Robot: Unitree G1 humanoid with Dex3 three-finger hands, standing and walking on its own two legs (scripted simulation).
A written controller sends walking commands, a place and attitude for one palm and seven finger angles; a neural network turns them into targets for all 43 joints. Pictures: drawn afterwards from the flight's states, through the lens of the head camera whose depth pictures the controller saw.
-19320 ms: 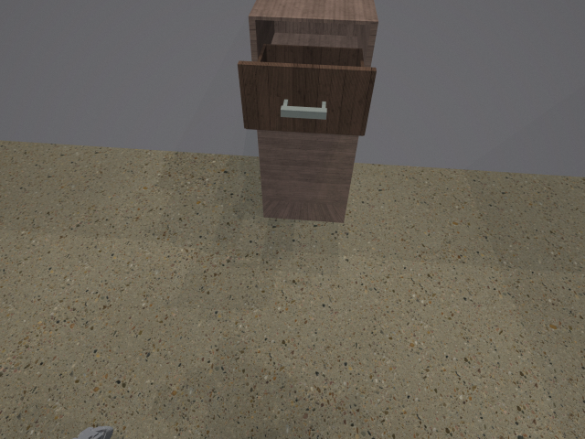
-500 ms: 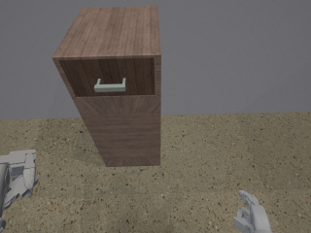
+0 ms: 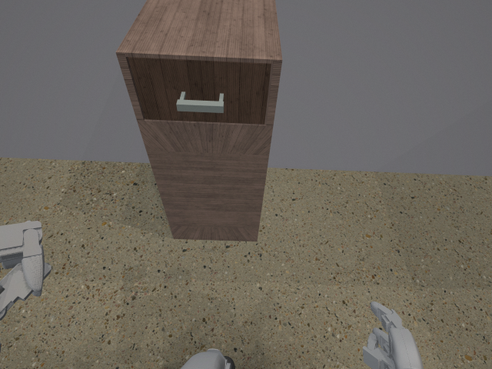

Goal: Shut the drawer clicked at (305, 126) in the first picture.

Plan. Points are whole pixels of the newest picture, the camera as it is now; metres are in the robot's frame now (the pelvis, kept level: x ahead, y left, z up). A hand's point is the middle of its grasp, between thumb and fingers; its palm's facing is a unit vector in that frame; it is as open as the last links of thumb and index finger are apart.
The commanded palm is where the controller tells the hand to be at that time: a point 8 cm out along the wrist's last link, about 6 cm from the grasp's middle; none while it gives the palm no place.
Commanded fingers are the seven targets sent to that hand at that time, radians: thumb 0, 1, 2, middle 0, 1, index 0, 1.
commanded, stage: step back with the hand held close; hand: left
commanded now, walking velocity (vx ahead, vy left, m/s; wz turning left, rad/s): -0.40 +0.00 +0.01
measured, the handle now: (201, 101) +0.70 +0.17 +0.02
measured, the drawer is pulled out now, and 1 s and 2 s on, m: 0.00 0.00 0.00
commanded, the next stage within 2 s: stop stepping back and stand still in 0.46 s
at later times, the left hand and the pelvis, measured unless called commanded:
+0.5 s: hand out of the picture +0.14 +0.25 +0.17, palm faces +0.26 -0.87 -0.42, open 3.3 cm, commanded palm +0.06 +0.30 +0.19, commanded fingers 0.00 0.90 0.90 -1.40 -1.60 -1.40 -1.60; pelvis -0.08 +0.03 -0.01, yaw -2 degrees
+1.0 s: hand out of the picture +0.01 +0.28 +0.19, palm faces +0.28 -0.83 -0.49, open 3.3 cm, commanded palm -0.03 +0.33 +0.19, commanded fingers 0.00 0.90 0.90 -1.40 -1.60 -1.40 -1.60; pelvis -0.18 +0.06 +0.02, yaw -3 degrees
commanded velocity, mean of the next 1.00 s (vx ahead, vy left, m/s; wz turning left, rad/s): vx -0.13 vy -0.03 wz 0.02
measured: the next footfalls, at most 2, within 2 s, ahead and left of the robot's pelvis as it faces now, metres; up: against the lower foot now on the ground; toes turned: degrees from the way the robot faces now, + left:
right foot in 0.30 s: -0.11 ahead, -0.10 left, +0.00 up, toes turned -3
left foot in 0.72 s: -0.01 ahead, +0.12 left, +0.00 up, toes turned -4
